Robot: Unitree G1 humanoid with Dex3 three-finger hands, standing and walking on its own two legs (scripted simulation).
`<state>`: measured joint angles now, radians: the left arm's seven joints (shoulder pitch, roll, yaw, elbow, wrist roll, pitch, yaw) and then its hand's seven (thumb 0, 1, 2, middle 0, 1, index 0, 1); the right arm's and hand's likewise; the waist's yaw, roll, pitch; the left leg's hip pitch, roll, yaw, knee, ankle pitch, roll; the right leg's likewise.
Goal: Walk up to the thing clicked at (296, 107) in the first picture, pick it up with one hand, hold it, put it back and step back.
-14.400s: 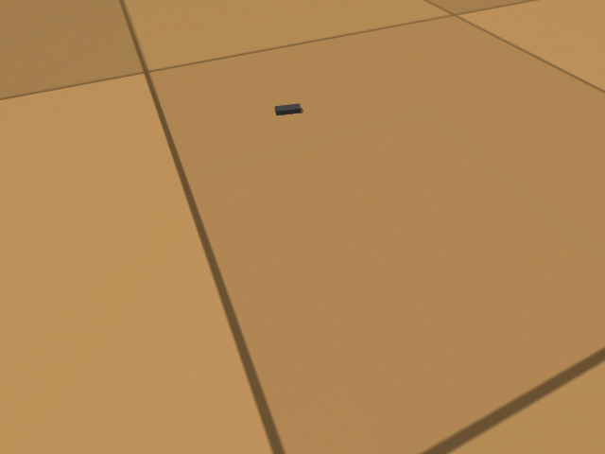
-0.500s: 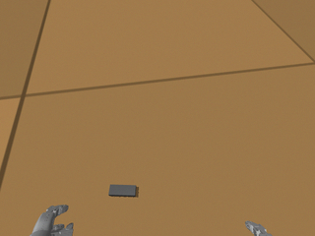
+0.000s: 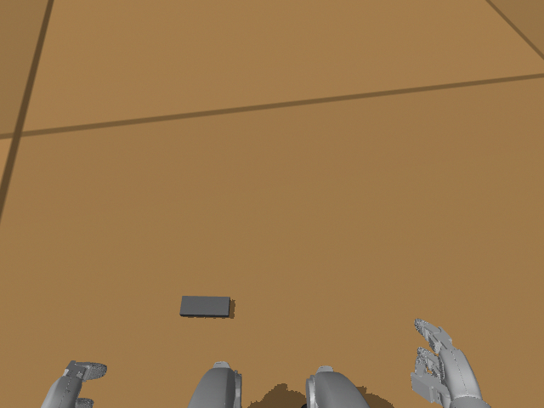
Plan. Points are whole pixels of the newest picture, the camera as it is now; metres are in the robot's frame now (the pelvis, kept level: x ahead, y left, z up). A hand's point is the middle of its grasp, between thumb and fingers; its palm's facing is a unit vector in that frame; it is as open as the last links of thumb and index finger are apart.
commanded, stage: rise first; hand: left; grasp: from above
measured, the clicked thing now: (205, 306) +0.42 +0.20 -0.67
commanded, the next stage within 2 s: none
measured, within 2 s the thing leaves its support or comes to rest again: neither
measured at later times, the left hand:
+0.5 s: hand (131, 370) +0.21 +0.29 -0.31, palm faces -0.44 -0.55 -0.71, open 14.1 cm
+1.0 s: hand (157, 329) +0.31 +0.29 -0.45, palm faces -0.49 -0.17 -0.85, open 14.0 cm
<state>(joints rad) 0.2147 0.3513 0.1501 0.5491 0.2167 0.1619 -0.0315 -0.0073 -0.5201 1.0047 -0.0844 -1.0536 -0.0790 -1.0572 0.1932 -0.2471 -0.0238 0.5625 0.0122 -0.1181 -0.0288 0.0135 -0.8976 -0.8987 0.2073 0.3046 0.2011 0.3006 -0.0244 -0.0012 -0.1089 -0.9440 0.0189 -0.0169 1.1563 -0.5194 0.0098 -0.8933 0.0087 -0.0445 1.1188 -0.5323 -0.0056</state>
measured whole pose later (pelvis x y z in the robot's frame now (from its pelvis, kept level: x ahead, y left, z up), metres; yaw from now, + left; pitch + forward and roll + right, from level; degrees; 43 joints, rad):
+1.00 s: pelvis -0.09 +0.00 -0.29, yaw -5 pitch +34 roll -6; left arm -0.64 0.65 0.12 1.15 1.06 -0.29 0.25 -0.01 -0.51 1.03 -0.09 -0.99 -0.08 -1.00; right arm 0.14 -0.27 -0.03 0.75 -0.06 -0.07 0.09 0.01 -0.88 -0.90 0.21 0.30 0.20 0.30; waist -0.09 0.00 -0.12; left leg -2.15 0.03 -0.08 2.20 -0.64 0.02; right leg -2.07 0.01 -0.10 2.15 -0.67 -0.01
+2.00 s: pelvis -0.08 +0.00 -0.36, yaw -8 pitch +33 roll -7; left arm -0.83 0.76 0.14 1.39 1.29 -0.31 0.44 0.00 -0.47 0.96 -0.12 -0.98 -0.13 -0.96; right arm 0.09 -0.26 0.03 0.78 -0.16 -0.05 0.12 0.01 -0.91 -0.90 0.21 0.30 0.20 0.30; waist -0.18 -0.04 -0.04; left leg -2.33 0.04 -0.11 2.43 -0.69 0.02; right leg -2.24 0.02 -0.13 2.35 -0.70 -0.02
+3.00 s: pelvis -0.08 +0.00 -0.37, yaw -9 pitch +32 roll -9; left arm -0.89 0.81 0.14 1.46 1.29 -0.27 0.45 0.00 -0.53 1.02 -0.10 -1.01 -0.10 -1.01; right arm 0.13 -0.27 0.09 0.76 -0.17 -0.08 0.15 0.00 -0.91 -0.90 0.21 0.30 0.20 0.30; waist -0.23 -0.05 0.00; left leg -2.35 0.04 -0.14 2.46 -0.69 0.02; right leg -2.25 0.03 -0.15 2.37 -0.69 -0.01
